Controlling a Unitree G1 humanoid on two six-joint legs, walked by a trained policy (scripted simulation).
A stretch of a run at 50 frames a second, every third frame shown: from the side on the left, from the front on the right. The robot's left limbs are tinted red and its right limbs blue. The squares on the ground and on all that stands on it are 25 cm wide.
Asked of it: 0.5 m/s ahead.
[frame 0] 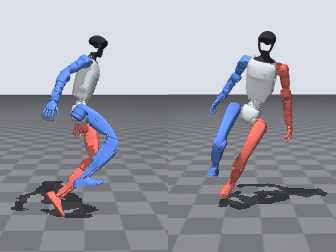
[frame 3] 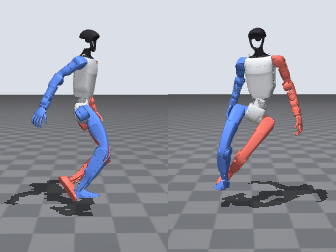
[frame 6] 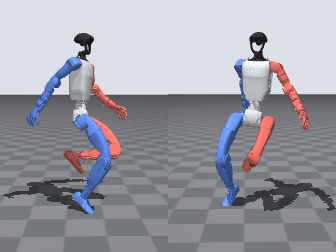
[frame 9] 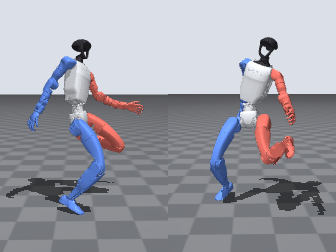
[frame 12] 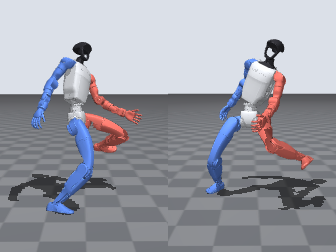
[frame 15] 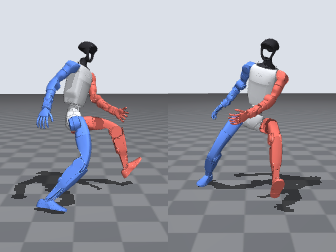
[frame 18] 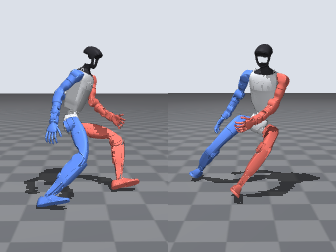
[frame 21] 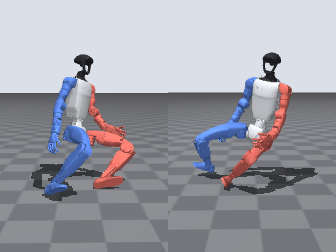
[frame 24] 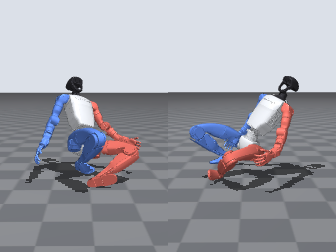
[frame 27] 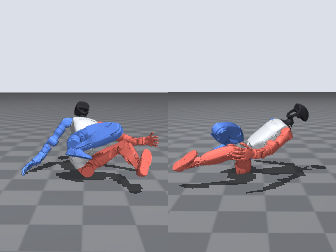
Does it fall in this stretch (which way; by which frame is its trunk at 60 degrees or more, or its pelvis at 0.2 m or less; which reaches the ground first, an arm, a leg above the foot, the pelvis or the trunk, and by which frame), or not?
yes: goes over to its left; its pelvis at 0.2 m or less by frame 27; the left leg reaches the ground first, by frame 27
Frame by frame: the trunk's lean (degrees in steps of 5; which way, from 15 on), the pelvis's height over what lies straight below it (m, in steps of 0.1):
0: 20 forward and to its left, 0.8
3: 5, 0.8
6: 5, 0.7
9: 20 to its left, 0.7
12: 25 to its left, 0.7
15: 15 forward and to its left, 0.6
18: 20 forward, 0.5
21: 10, 0.4
24: 40 to its left, 0.3
27: 55 to its left, 0.2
